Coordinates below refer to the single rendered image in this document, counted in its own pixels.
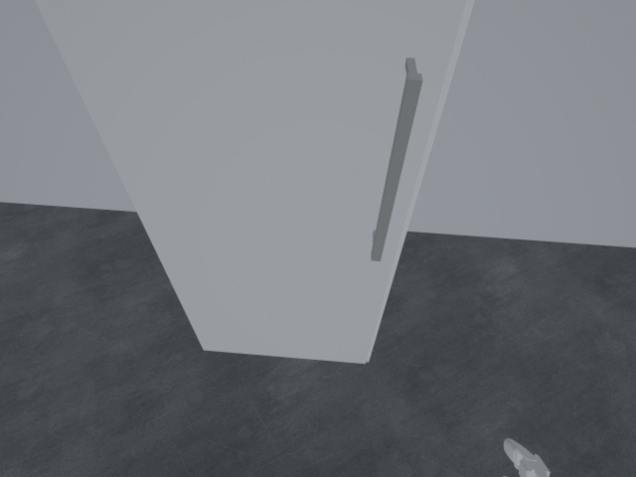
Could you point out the right robot hand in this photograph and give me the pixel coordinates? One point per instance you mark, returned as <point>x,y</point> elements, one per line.
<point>527,464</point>

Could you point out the handle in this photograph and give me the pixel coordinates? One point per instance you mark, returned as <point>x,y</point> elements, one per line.
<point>411,91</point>

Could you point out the fridge door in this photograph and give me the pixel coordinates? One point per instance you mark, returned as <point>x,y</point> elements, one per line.
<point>254,138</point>

